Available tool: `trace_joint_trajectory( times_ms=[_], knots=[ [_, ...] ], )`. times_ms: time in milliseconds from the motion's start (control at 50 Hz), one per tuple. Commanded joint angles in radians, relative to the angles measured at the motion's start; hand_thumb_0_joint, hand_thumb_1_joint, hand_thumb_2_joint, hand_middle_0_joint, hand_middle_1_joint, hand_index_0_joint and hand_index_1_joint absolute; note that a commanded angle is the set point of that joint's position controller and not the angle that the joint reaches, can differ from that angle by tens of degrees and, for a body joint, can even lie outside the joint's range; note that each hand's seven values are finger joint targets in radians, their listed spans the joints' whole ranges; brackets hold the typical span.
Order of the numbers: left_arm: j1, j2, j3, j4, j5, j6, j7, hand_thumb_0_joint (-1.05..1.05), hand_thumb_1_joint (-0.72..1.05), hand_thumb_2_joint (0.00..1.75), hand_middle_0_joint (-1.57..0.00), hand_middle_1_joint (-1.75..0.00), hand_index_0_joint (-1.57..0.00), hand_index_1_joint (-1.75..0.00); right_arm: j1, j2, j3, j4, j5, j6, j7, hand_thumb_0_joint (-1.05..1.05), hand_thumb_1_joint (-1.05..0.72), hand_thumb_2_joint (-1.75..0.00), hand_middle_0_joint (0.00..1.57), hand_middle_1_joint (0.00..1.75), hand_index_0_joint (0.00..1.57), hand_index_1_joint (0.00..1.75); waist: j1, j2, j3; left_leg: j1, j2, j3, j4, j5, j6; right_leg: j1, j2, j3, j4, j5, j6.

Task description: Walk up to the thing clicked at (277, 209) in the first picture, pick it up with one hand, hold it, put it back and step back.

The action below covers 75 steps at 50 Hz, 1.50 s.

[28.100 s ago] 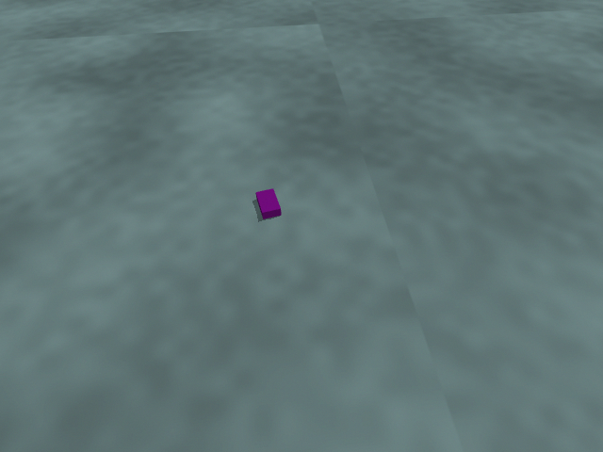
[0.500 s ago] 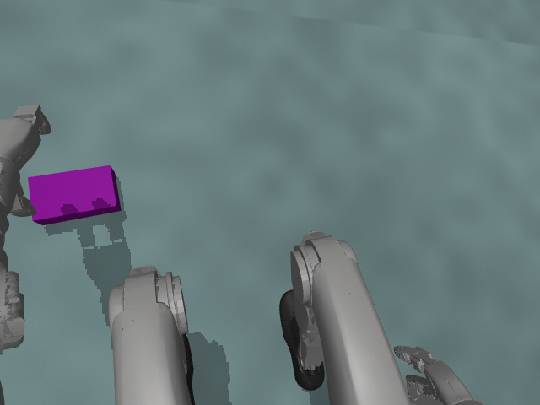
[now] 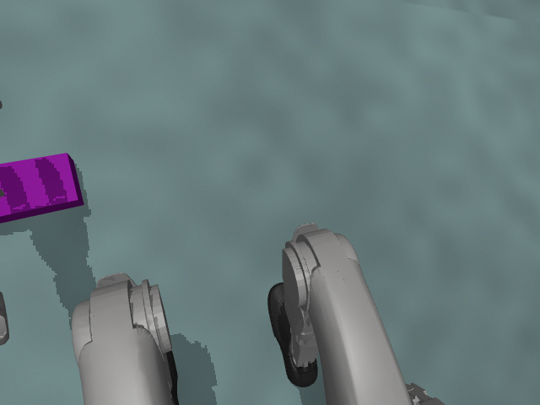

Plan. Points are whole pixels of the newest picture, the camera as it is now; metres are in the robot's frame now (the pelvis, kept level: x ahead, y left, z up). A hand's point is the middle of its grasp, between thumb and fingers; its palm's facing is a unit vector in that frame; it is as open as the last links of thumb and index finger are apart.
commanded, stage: home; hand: left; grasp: from above
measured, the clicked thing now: (28, 188) +0.49 +0.31 -0.31
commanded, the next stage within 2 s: none
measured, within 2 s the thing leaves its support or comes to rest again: neither
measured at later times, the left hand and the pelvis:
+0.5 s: hand out of the picture +0.32 +0.28 +0.06, palm faces -0.20 -0.71 -0.68, open 7.6 cm; pelvis +0.01 +0.00 +0.17, yaw +6 degrees
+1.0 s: hand out of the picture +0.24 +0.21 +0.27, palm faces +0.19 -0.95 -0.24, open 7.4 cm; pelvis +0.06 -0.01 +0.34, yaw +8 degrees
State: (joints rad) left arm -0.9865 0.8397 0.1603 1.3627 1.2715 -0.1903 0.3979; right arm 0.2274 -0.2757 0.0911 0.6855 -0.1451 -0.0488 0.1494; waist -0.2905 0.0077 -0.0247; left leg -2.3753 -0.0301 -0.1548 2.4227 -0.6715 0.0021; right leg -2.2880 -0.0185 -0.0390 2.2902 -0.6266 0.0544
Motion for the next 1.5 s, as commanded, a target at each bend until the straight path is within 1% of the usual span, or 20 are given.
trace_joint_trajectory(
  times_ms=[0, 40, 100, 180, 200, 240, 260, 320, 380, 440, 580, 620, 680, 720, 840, 1000, 1100, 1240, 1300, 1480],
  knots=[
    [-0.198, 0.241, 0.028, -0.271, -0.122, 0.067, -0.061, 0.00, 0.18, 0.78, -0.20, -0.43, -0.19, -0.44, 0.225, -0.291, -0.145, -0.024, 0.036, 0.005, -0.001, 0.00, -0.89, -0.90, 0.20, 0.30, 0.20, 0.30, 0.082, 0.450, -0.883, 0.746, 0.001, 0.108, -0.378, 0.252, 0.007, 0.417, 0.020, -0.102, -0.242, 0.228, -0.101],
    [-0.113, 0.202, 0.021, -0.354, -0.188, 0.089, -0.125, 0.00, 0.34, 0.77, -0.19, -0.36, -0.18, -0.36, 0.219, -0.285, -0.163, -0.031, 0.061, 0.022, 0.000, 0.00, -0.90, -0.90, 0.20, 0.30, 0.20, 0.30, 0.112, 0.407, -0.898, 0.778, 0.001, 0.102, -0.424, 0.254, 0.009, 0.448, 0.019, -0.091, -0.283, 0.225, -0.099],
    [-0.013, 0.126, 0.008, -0.576, -0.324, 0.118, -0.213, 0.00, 0.56, 0.76, -0.18, -0.28, -0.18, -0.28, 0.189, -0.281, -0.181, -0.067, 0.092, 0.047, -0.012, 0.00, -0.90, -0.90, 0.20, 0.30, 0.20, 0.30, 0.119, 0.322, -0.899, 0.791, 0.000, 0.086, -0.471, 0.250, 0.014, 0.513, 0.018, -0.086, -0.350, 0.231, -0.098],
    [0.196, -0.004, -0.018, -0.716, -0.496, 0.162, -0.317, 0.00, 0.88, 0.90, -0.20, -0.30, -0.20, -0.30, 0.133, -0.243, -0.184, -0.094, 0.115, 0.064, -0.037, 0.00, -0.90, -0.90, 0.20, 0.30, 0.20, 0.30, 0.134, 0.196, -0.785, 0.775, 0.008, 0.073, -0.541, 0.241, 0.021, 0.573, 0.023, -0.069, -0.431, 0.233, -0.091],
    [0.203, -0.019, -0.026, -0.793, -0.531, 0.166, -0.334, 0.00, 0.90, 0.90, -0.20, -0.30, -0.20, -0.30, 0.120, -0.238, -0.187, -0.104, 0.117, 0.065, -0.043, 0.00, -0.90, -0.90, 0.20, 0.30, 0.20, 0.30, 0.143, 0.202, -0.802, 0.790, 0.009, 0.075, -0.557, 0.234, 0.022, 0.599, 0.021, -0.064, -0.451, 0.227, -0.094],
    [0.285, -0.024, 0.005, -0.862, -0.596, 0.182, -0.353, 0.00, 0.90, 0.90, -0.20, -0.30, -0.20, -0.30, 0.084, -0.234, -0.195, -0.121, 0.129, 0.065, -0.058, 0.00, -0.90, -0.90, 0.20, 0.30, 0.20, 0.30, 0.170, 0.193, -0.785, 0.845, 0.013, 0.060, -0.611, 0.212, 0.018, 0.611, 0.014, -0.057, -0.485, 0.205, -0.093],
    [0.306, -0.072, -0.029, -0.912, -0.627, 0.186, -0.363, 0.00, 0.90, 0.90, -0.20, -0.30, -0.20, -0.30, 0.063, -0.220, -0.193, -0.135, 0.131, 0.062, -0.061, 0.00, -0.90, -0.90, 0.20, 0.30, 0.20, 0.30, 0.164, 0.196, -0.761, 0.852, 0.017, 0.065, -0.634, 0.195, 0.019, 0.626, 0.014, -0.052, -0.508, 0.197, -0.092],
    [0.367, -0.090, -0.009, -1.028, -0.714, 0.199, -0.364, 0.00, 0.90, 0.90, -0.20, -0.30, -0.20, -0.30, 0.025, -0.194, -0.191, -0.161, 0.144, 0.052, -0.080, 0.00, -0.90, -0.90, 0.20, 0.30, 0.20, 0.30, 0.188, 0.194, -0.751, 0.905, 0.029, 0.065, -0.721, 0.131, 0.021, 0.696, 0.013, -0.044, -0.572, 0.158, -0.084],
    [0.468, -0.160, -0.035, -1.077, -0.778, 0.228, -0.359, 0.00, 0.90, 0.90, -0.20, -0.30, -0.20, -0.30, -0.019, -0.183, -0.188, -0.184, 0.155, 0.038, -0.101, 0.00, -0.90, -0.90, 0.20, 0.30, 0.20, 0.30, 0.190, 0.187, -0.719, 0.979, 0.033, 0.052, -0.802, 0.105, 0.015, 0.735, 0.008, -0.042, -0.626, 0.138, -0.081],
    [0.557, -0.188, -0.023, -1.155, -0.853, 0.268, -0.351, 0.00, 0.90, 0.90, -0.20, -0.30, -0.20, -0.30, -0.049, -0.176, -0.187, -0.205, 0.164, 0.018, -0.124, 0.00, -0.90, -0.90, 0.20, 0.30, 0.20, 0.30, 0.205, 0.178, -0.718, 1.061, 0.035, 0.048, -0.874, 0.090, 0.012, 0.808, 0.007, -0.037, -0.696, 0.125, -0.079],
    [0.775, -0.297, -0.051, -1.261, -1.040, 0.379, -0.330, 0.00, 0.90, 0.90, -0.20, -0.30, -0.20, -0.30, -0.116, -0.132, -0.154, -0.248, 0.179, -0.030, -0.180, 0.00, -0.90, -0.90, 0.20, 0.30, 0.20, 0.30, 0.190, 0.117, -0.579, 1.155, 0.033, 0.060, -1.027, 0.022, 0.019, 0.984, 0.009, -0.008, -0.892, 0.063, -0.072],
    [0.830, -0.298, -0.031, -1.311, -1.093, 0.404, -0.325, 0.00, 0.90, 0.90, -0.20, -0.30, -0.20, -0.30, -0.115, -0.125, -0.150, -0.263, 0.183, -0.043, -0.195, 0.00, -0.90, -0.90, 0.20, 0.30, 0.20, 0.30, 0.207, 0.123, -0.605, 1.230, 0.034, 0.062, -1.068, 0.052, 0.016, 1.043, 0.010, -0.001, -0.933, 0.081, -0.073],
    [0.915, -0.349, -0.055, -1.364, -1.155, 0.446, -0.315, 0.00, 0.90, 0.90, -0.20, -0.30, -0.20, -0.30, -0.102, -0.100, -0.131, -0.272, 0.187, -0.062, -0.217, 0.00, -0.90, -0.90, 0.20, 0.30, 0.20, 0.30, 0.193, 0.104, -0.547, 1.288, 0.035, 0.068, -1.133, 0.086, 0.016, 1.138, 0.012, 0.005, -1.017, 0.109, -0.070],
    [0.955, -0.362, -0.041, -1.385, -1.192, 0.472, -0.304, 0.00, 0.90, 0.90, -0.20, -0.30, -0.20, -0.30, -0.092, -0.090, -0.120, -0.273, 0.189, -0.076, -0.232, 0.00, -0.90, -0.90, 0.20, 0.30, 0.20, 0.30, 0.201, 0.097, -0.524, 1.338, 0.036, 0.066, -1.175, 0.099, 0.015, 1.195, 0.014, 0.010, -1.069, 0.122, -0.069],
    [1.120, -0.442, -0.029, -1.462, -1.279, 0.529, -0.296, 0.00, 0.90, 0.90, -0.20, -0.30, -0.20, -0.30, -0.043, -0.068, -0.098, -0.275, 0.187, -0.119, -0.290, 0.00, -0.90, -0.90, 0.20, 0.30, 0.20, 0.30, 0.216, 0.092, -0.457, 1.486, 0.039, 0.065, -1.313, 0.214, 0.009, 1.387, 0.020, 0.005, -1.208, 0.222, -0.066],
    [1.335, -0.503, -0.039, -1.584, -1.338, 0.587, -0.314, 0.00, 0.90, 0.90, -0.20, -0.30, -0.20, -0.30, 0.009, -0.053, -0.092, -0.310, 0.179, -0.166, -0.333, 0.00, -0.90, -0.90, 0.20, 0.30, 0.20, 0.30, 0.237, 0.081, -0.337, 1.665, 0.040, 0.082, -1.487, 0.326, 0.001, 1.588, 0.032, -0.020, -1.387, 0.315, -0.059],
    [1.453, -0.527, -0.065, -1.651, -1.338, 0.612, -0.331, 0.00, 0.90, 0.90, -0.20, -0.30, -0.20, -0.30, 0.018, -0.045, -0.093, -0.323, 0.172, -0.193, -0.346, 0.00, -0.90, -0.90, 0.20, 0.30, 0.20, 0.30, 0.242, 0.040, -0.272, 1.714, 0.030, 0.107, -1.532, 0.390, 0.006, 1.661, 0.041, -0.032, -1.463, 0.358, -0.057],
    [1.480, -0.521, -0.065, -1.699, -1.326, 0.614, -0.360, 0.00, 0.90, 0.90, -0.20, -0.30, -0.20, -0.30, 0.005, -0.054, -0.108, -0.324, 0.160, -0.222, -0.347, 0.00, -0.90, -0.90, 0.20, 0.30, 0.20, 0.30, 0.245, 0.023, -0.199, 1.748, 0.025, 0.118, -1.577, 0.386, 0.011, 1.685, 0.041, -0.046, -1.509, 0.346, -0.050],
    [1.457, -0.529, -0.075, -1.668, -1.321, 0.611, -0.371, 0.00, 0.90, 0.90, -0.20, -0.30, -0.20, -0.30, 0.004, -0.060, -0.111, -0.312, 0.153, -0.234, -0.346, 0.00, -0.90, -0.90, 0.20, 0.30, 0.20, 0.30, 0.228, 0.006, -0.182, 1.759, 0.024, 0.123, -1.576, 0.383, 0.013, 1.679, 0.039, -0.044, -1.511, 0.347, -0.048],
    [1.457, -0.517, -0.067, -1.694, -1.313, 0.595, -0.376, 0.00, 0.90, 0.90, -0.20, -0.30, -0.20, -0.30, -0.010, -0.064, -0.115, -0.297, 0.148, -0.251, -0.340, 0.00, -0.90, -0.90, 0.20, 0.30, 0.20, 0.30, 0.247, 0.045, -0.230, 1.796, 0.024, 0.117, -1.574, 0.440, 0.003, 1.713, 0.038, -0.042, -1.491, 0.396, -0.048]
  ],
)
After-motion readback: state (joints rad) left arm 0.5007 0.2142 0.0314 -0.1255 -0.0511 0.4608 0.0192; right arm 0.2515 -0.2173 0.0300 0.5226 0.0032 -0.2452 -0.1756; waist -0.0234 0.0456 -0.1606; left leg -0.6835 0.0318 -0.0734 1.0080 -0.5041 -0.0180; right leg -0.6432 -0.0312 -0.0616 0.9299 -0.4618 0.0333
